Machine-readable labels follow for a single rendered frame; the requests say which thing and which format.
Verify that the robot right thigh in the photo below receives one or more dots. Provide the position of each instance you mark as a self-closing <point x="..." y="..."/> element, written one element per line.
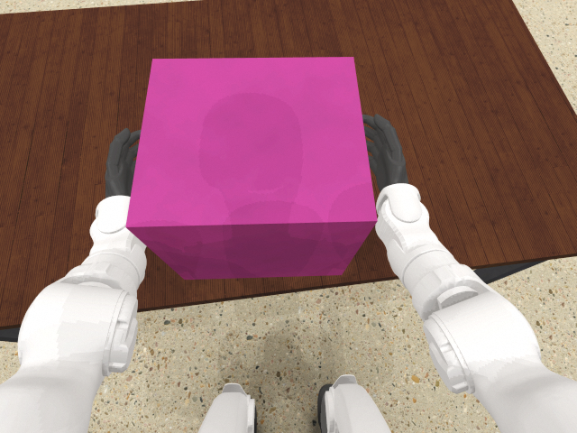
<point x="350" y="409"/>

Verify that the robot right upper arm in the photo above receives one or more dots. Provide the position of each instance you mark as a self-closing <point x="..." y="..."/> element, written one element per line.
<point x="480" y="346"/>

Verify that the left robot forearm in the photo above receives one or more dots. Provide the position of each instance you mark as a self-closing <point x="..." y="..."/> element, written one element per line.
<point x="117" y="259"/>

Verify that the robot left thigh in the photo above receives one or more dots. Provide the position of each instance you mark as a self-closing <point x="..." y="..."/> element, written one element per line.
<point x="231" y="412"/>

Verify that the right robot forearm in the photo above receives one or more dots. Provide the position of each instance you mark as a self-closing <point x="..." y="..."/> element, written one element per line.
<point x="425" y="267"/>

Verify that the carton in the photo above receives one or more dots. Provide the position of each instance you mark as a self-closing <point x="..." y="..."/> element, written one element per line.
<point x="252" y="167"/>

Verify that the robot thigh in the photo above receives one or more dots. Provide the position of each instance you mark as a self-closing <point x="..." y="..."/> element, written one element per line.
<point x="350" y="409"/>
<point x="231" y="412"/>

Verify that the right robot hand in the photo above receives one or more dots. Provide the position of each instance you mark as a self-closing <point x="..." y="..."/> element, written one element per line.
<point x="388" y="162"/>

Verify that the table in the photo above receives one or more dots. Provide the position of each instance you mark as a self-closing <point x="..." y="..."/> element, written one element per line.
<point x="488" y="135"/>

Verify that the robot left upper arm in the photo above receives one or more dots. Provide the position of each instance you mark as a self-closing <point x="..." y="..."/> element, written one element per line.
<point x="77" y="336"/>

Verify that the left robot hand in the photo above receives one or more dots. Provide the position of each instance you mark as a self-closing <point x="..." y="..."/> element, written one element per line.
<point x="120" y="165"/>

